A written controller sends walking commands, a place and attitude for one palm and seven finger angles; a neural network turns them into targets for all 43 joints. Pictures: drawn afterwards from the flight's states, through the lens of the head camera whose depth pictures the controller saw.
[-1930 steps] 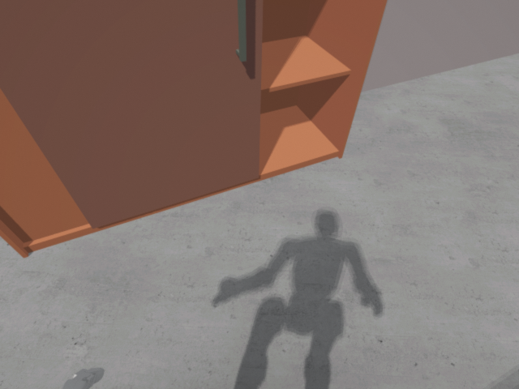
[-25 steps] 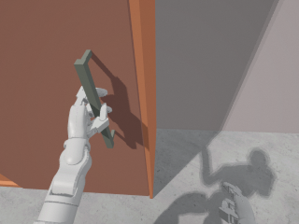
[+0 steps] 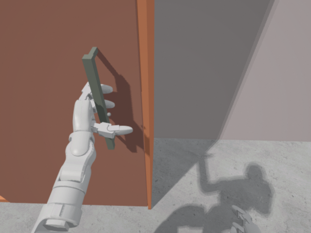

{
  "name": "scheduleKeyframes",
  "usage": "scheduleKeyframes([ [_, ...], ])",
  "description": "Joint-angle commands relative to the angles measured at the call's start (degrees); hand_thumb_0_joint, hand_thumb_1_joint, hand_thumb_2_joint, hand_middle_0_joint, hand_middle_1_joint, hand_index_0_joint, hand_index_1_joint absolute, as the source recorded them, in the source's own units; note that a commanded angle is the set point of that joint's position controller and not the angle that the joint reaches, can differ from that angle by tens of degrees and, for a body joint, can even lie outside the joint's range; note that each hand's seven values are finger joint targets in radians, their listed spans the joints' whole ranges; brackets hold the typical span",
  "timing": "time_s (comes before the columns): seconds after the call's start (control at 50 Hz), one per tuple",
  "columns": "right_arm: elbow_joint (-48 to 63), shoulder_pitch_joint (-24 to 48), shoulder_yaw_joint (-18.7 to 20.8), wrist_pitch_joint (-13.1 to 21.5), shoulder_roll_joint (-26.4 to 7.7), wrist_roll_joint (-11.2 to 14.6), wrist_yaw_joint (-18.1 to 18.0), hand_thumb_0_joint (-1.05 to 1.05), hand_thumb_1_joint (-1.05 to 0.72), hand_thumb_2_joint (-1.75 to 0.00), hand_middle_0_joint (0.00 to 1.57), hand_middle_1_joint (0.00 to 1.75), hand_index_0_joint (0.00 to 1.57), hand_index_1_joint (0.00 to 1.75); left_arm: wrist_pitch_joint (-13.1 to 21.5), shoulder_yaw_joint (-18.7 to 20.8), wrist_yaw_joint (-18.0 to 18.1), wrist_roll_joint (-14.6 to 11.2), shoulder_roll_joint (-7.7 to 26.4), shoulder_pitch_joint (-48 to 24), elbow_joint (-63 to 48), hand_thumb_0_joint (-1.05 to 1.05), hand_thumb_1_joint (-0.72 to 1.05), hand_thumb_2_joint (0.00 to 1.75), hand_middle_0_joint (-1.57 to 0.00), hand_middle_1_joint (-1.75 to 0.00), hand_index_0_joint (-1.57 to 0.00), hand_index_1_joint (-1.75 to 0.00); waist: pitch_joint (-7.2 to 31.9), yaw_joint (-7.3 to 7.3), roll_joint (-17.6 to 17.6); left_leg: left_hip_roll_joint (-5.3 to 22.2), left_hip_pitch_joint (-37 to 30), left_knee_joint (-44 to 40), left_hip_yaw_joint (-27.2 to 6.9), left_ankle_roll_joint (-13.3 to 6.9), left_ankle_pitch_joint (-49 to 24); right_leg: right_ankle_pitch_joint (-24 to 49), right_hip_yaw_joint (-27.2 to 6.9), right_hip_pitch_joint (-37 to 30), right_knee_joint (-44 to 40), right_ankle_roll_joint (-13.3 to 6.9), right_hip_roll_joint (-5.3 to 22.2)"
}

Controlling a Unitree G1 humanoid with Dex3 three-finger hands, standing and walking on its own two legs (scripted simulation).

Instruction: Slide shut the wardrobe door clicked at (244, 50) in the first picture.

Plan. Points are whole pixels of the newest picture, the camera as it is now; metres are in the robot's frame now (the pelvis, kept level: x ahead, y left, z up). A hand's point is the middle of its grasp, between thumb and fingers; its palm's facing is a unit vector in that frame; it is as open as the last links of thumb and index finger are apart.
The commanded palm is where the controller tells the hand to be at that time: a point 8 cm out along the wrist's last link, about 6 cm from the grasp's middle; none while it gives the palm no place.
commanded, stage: loosen the grip on the handle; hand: left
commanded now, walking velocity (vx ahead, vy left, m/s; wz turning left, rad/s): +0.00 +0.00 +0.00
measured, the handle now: (104, 106) +0.41 +0.17 +0.13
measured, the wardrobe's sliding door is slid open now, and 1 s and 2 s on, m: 0.00 0.00 0.00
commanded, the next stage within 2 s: slip the hand off the handle in 0.20 s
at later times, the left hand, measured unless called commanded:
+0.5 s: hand (109, 114) +0.37 +0.14 +0.14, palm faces +0.16 -0.98 -0.11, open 14.7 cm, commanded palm +0.33 +0.21 +0.14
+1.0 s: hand (80, 118) +0.35 +0.22 +0.13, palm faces +0.21 -0.97 -0.11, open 14.7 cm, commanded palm +0.30 +0.26 +0.14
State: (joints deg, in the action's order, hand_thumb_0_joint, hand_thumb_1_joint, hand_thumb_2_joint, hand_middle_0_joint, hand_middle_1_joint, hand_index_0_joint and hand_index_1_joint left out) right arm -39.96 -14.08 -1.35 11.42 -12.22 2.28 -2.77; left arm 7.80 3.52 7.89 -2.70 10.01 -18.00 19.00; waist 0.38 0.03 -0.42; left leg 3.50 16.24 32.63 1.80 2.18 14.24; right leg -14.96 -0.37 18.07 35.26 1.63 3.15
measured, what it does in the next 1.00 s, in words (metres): stands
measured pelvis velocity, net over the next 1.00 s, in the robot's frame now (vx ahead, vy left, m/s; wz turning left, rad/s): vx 0.05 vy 0.01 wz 0.01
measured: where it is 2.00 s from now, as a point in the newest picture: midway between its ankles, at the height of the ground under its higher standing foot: outside the picture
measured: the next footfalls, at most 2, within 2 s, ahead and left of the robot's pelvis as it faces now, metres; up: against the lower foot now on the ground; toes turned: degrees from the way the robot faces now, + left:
none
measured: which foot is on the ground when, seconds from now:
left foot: down 0.00-1.00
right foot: down 0.00-1.00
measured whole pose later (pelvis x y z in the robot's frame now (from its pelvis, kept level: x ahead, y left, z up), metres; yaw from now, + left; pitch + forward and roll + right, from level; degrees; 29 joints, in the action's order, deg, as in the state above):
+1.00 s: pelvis +0.05 +0.01 +0.00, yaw +1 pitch +1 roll +0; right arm -39.1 -14.4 -0.4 10.7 -13.9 2.2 -4.3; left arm 8.3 12.1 -2.8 -9.3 15.0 -4.1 7.5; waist 2.4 -1.7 2.0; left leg 3.2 17.6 35.5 -0.3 2.6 18.9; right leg -18.7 0.6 17.8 35.5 2.0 2.8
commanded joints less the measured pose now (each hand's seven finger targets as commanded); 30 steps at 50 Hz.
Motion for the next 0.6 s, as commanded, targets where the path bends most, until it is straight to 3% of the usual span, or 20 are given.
scheduleKeyframes([
  [0.0,9.18,7.85,2.31,4.38,-6.70,0.27,-1.07,0.00,-0.90,-0.90,0.20,0.30,0.20,0.30,3.55,3.15,-0.46,-0.78,6.66,-20.96,-10.87,0.00,-0.55,0.20,-0.32,-1.23,-0.32,-1.23,8.66,-1.34,0.58,-3.93,0.50,-7.14,1.50,-2.19,14.19,-13.70,1.53,0.03,-9.87,-1.35,-2.75],
  [0.08,9.70,7.31,2.56,5.46,-6.91,-0.41,-0.87,0.00,-0.90,-0.90,0.20,0.30,0.20,0.30,3.06,3.89,1.04,-0.91,6.45,-16.64,-14.45,0.00,-0.55,0.20,-0.26,-1.17,-0.26,-1.17,11.47,-2.18,-1.26,-3.57,0.43,-7.03,1.03,-2.52,10.29,-9.92,2.03,-2.31,-8.75,-1.47,-2.84],
  [0.1,10.24,7.55,2.44,5.65,-6.91,-0.47,-0.71,0.00,-0.90,-0.90,0.20,0.30,0.20,0.30,3.38,2.71,1.25,-1.00,5.53,-16.49,-17.07,0.00,-0.55,0.20,-0.25,-1.15,-0.25,-1.15,11.99,-2.19,-0.32,-3.43,-0.16,-6.72,1.14,-2.63,8.23,-8.31,2.07,-2.50,-8.45,-1.53,-2.76],
  [0.2,9.55,5.53,2.86,5.84,-7.21,-0.95,-0.20,0.00,-0.90,-0.90,0.20,0.30,0.20,0.30,2.34,-0.17,2.47,0.00,3.08,-14.30,-21.60,0.00,-0.55,0.20,-0.25,-1.15,-0.25,-1.15,12.18,-1.14,-1.97,-2.92,-2.25,-4.60,1.29,-2.73,-3.12,1.87,3.04,-2.47,-6.76,-1.48,-3.10],
  [0.26,9.74,5.39,3.24,5.28,-6.98,-1.07,-0.05,0.00,-0.90,-0.90,0.20,0.30,0.20,0.30,1.16,0.15,2.93,0.52,3.33,-10.93,-23.86,0.00,-0.55,0.20,-0.25,-1.15,-0.25,-1.15,13.02,-1.63,-2.00,-2.97,-3.08,-3.65,1.70,-2.70,-6.85,6.09,3.00,-3.36,-6.04,-1.45,-2.98],
  [0.28,8.58,4.60,3.04,4.62,-7.37,-1.14,-0.22,0.00,-0.90,-0.90,0.20,0.30,0.20,0.30,0.48,0.87,3.14,1.04,4.14,-10.37,-19.23,0.00,-0.55,0.20,-0.25,-1.15,-0.25,-1.15,10.18,-0.63,-3.69,-2.92,-1.66,-3.58,1.30,-2.61,-5.94,5.05,3.28,-1.88,-6.13,-1.40,-3.12],
  [0.38,9.80,5.59,2.99,2.78,-6.89,-1.07,-0.27,0.00,-0.90,-0.90,0.20,0.30,0.20,0.30,0.31,2.75,2.42,1.20,6.20,-8.65,-22.74,0.00,-0.55,0.20,-0.25,-1.15,-0.25,-1.15,11.71,-1.70,-1.69,-3.27,-2.16,-3.22,1.73,-2.57,-6.20,5.70,2.88,-3.26,-5.92,-1.56,-2.82],
  [0.4,10.34,5.54,2.83,2.56,-6.70,-1.13,-0.21,0.00,-0.90,-0.90,0.20,0.30,0.20,0.30,0.20,2.14,2.02,0.95,5.29,-7.71,-23.37,0.00,-0.55,0.20,-0.25,-1.15,-0.25,-1.15,12.84,-1.87,-1.34,-3.46,-2.46,-3.06,1.74,-2.62,-7.21,7.24,2.97,-3.93,-5.54,-1.60,-2.75],
  [0.48,10.26,6.04,2.54,0.98,-6.59,-0.83,-0.74,0.00,-0.90,-0.90,0.20,0.30,0.20,0.30,-1.04,5.72,1.21,-0.30,8.12,-6.08,-22.27,0.00,-0.55,0.20,-0.25,-1.15,-0.25,-1.15,11.20,-2.05,-2.62,-3.43,-1.66,-3.09,1.73,-2.47,-7.29,8.06,3.02,-4.75,-6.00,-1.55,-2.93],
  [0.5,10.82,6.24,2.45,0.83,-6.56,-0.88,-0.70,0.00,-0.90,-0.90,0.20,0.30,0.20,0.30,-0.97,5.15,0.87,-0.67,7.33,-6.26,-23.28,0.00,-0.55,0.20,-0.25,-1.15,-0.25,-1.15,11.91,-2.10,-1.92,-3.65,-1.87,-2.99,1.74,-2.58,-7.94,9.32,2.84,-5.12,-5.80,-1.54,-2.83],
  [0.58,11.20,6.64,2.47,-0.13,-6.37,-0.82,-0.94,0.00,-0.90,-0.90,0.20,0.30,0.20,0.30,-0.90,8.53,-0.29,-1.69,9.79,-3.26,-24.34,0.00,-0.55,0.20,-0.25,-1.15,-0.25,-1.15,11.94,-2.76,-2.00,-3.66,-1.77,-2.69,2.04,-2.52,-9.75,12.00,2.93,-6.55,-5.43,-1.56,-2.87],
])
